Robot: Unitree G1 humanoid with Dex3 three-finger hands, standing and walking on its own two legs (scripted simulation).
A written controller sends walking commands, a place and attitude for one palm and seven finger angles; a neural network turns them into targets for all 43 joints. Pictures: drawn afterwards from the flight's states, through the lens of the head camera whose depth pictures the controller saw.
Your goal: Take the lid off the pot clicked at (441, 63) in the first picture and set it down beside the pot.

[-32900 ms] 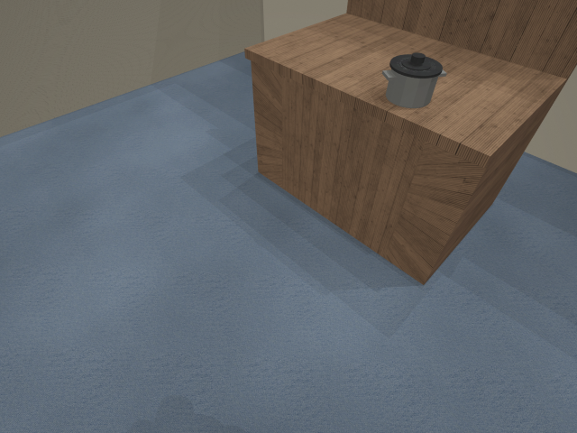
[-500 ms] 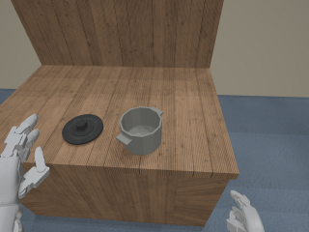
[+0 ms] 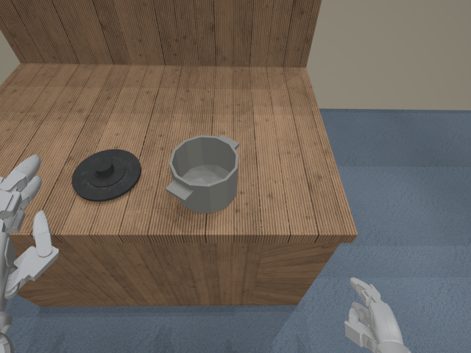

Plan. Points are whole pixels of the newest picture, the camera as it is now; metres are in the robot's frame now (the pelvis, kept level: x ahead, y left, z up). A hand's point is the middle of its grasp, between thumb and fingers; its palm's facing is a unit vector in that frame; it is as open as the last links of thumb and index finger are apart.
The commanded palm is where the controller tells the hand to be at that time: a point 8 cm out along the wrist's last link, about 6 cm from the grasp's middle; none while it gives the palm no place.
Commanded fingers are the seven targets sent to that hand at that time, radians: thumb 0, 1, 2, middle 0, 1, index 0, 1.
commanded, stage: step back with the hand held close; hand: left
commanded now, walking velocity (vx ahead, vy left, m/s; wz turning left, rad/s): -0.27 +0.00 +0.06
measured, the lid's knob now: (104, 167) +0.50 +0.36 -0.06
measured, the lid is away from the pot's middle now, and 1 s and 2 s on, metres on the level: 0.25 0.25 0.25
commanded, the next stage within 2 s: stop stepping back and stand still in 1.26 s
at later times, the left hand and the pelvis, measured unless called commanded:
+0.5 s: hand (5, 328) +0.12 +0.25 +0.15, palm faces +0.38 -0.83 -0.40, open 7.4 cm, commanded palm +0.06 +0.29 +0.18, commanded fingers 0.00 0.90 0.90 -0.20 -0.30 -0.20 -0.30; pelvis -0.06 +0.01 -0.02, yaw +2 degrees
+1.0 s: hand out of the picture +0.07 +0.23 +0.16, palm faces +0.39 -0.83 -0.39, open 7.4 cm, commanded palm +0.00 +0.28 +0.18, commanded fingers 0.00 0.90 0.90 -0.20 -0.30 -0.20 -0.30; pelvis -0.12 +0.00 -0.03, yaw +3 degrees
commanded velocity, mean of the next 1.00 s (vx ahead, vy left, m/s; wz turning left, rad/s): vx -0.34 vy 0.00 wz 0.03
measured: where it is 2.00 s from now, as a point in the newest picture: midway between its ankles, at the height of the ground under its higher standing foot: outside the picture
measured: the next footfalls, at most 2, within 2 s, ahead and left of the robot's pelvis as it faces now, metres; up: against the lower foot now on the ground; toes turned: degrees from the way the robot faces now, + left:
right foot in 1.28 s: -0.24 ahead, -0.15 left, +0.00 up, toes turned -3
left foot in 1.54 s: -0.20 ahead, +0.09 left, +0.00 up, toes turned -1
